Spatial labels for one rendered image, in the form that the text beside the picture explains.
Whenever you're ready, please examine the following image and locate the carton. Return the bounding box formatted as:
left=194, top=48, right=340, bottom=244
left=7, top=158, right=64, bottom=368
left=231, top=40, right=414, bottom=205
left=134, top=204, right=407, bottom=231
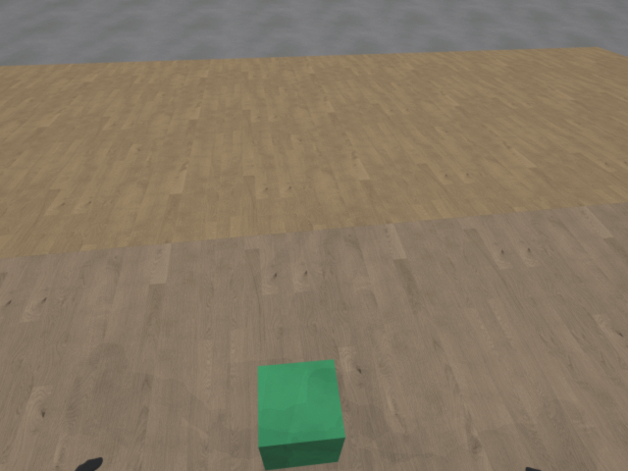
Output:
left=258, top=359, right=345, bottom=470

